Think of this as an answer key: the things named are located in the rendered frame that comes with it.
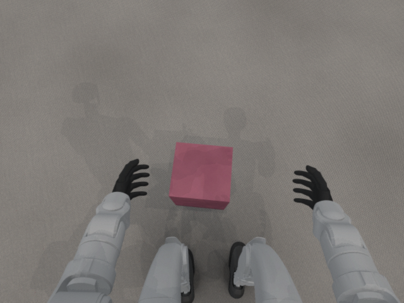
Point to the robot left forearm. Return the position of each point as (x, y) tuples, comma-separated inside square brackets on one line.
[(93, 266)]

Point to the robot right forearm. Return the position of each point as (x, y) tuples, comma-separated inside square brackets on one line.
[(355, 276)]

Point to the left robot shin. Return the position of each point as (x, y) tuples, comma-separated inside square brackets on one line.
[(185, 284)]

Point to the left robot hand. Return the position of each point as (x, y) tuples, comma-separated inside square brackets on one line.
[(126, 177)]

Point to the robot shin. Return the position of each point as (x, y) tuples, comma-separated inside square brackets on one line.
[(239, 277), (185, 284)]

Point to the carton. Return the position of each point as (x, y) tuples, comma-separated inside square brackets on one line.
[(201, 176)]

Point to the right robot shin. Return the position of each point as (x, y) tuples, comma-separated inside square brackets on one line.
[(239, 277)]

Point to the right robot hand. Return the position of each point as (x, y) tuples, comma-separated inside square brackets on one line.
[(318, 185)]

